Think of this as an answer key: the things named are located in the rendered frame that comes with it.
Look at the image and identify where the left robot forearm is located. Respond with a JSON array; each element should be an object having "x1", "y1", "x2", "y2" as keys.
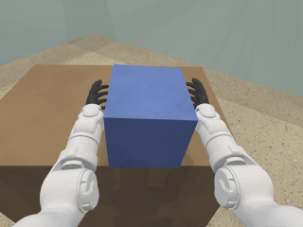
[{"x1": 40, "y1": 103, "x2": 105, "y2": 207}]

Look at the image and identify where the robot left hand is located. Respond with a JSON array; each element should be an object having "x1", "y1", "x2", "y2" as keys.
[{"x1": 85, "y1": 79, "x2": 109, "y2": 110}]

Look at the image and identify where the robot right upper arm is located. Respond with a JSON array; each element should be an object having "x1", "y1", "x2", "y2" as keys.
[{"x1": 214, "y1": 165, "x2": 303, "y2": 227}]

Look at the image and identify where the pedestal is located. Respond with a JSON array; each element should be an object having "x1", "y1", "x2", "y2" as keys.
[{"x1": 0, "y1": 64, "x2": 237, "y2": 227}]

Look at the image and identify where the carton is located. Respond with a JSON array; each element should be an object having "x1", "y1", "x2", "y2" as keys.
[{"x1": 103, "y1": 64, "x2": 199, "y2": 168}]

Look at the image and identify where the right robot forearm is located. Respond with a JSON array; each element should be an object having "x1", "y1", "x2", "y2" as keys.
[{"x1": 195, "y1": 103, "x2": 275, "y2": 196}]

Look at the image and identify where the robot left upper arm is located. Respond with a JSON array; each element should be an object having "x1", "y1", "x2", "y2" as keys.
[{"x1": 11, "y1": 168, "x2": 99, "y2": 227}]

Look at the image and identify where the robot right hand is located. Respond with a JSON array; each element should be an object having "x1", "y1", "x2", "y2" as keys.
[{"x1": 186, "y1": 78, "x2": 209, "y2": 110}]

